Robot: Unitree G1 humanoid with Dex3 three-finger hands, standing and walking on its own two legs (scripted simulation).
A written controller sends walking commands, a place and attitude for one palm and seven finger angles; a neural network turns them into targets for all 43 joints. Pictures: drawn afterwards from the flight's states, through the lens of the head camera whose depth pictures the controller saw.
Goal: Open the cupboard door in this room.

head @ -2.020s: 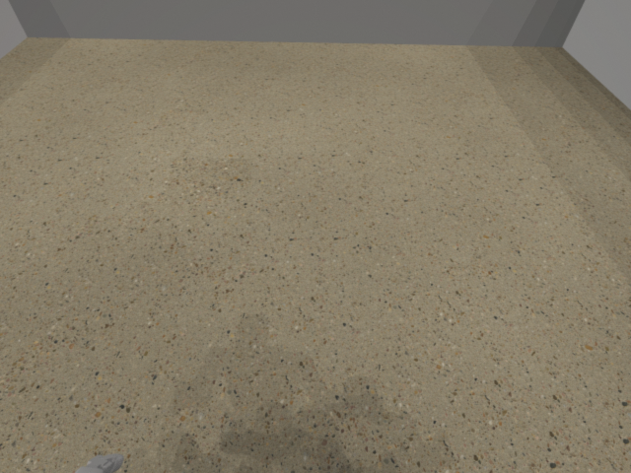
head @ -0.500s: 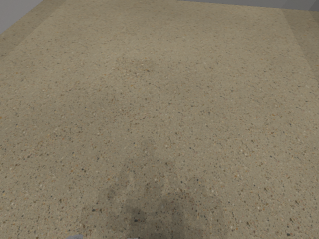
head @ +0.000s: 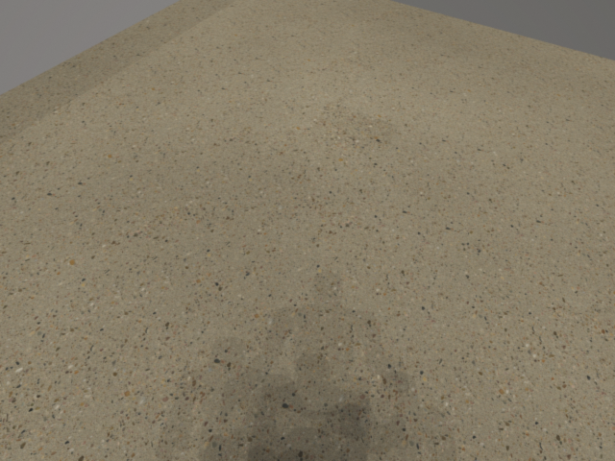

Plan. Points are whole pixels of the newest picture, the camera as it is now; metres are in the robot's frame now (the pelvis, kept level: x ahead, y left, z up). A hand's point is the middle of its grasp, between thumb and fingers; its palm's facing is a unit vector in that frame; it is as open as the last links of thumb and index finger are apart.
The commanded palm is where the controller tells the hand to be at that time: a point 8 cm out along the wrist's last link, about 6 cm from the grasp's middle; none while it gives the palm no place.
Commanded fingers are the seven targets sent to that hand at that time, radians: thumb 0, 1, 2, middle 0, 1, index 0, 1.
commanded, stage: turn or walk to find it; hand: left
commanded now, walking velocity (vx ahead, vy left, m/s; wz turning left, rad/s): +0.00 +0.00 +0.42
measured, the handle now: out of the picture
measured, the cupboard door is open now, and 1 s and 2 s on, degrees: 0 0 0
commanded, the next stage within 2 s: none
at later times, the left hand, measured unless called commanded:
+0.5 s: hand out of the picture +0.03 +0.18 -0.13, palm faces +0.22 -0.94 -0.28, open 7.4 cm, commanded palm none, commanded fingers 0.00 0.90 0.90 -0.20 -0.30 -0.20 -0.30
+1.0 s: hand out of the picture -0.07 +0.22 -0.16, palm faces +0.43 -0.87 -0.24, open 7.4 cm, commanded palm none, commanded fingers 0.00 0.90 0.90 -0.20 -0.30 -0.20 -0.30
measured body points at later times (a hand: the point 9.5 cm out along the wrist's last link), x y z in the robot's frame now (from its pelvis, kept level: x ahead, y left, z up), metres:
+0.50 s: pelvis -0.02 -0.03 +0.01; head +0.01 -0.05 +0.46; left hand +0.02 +0.23 -0.11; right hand +0.09 -0.27 -0.15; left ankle -0.06 +0.10 -0.64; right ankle +0.02 -0.13 -0.72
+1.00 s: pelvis -0.04 +0.00 +0.02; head -0.02 +0.03 +0.47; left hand -0.10 +0.27 -0.14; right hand +0.11 -0.19 -0.12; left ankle -0.08 +0.10 -0.72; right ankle +0.00 -0.14 -0.66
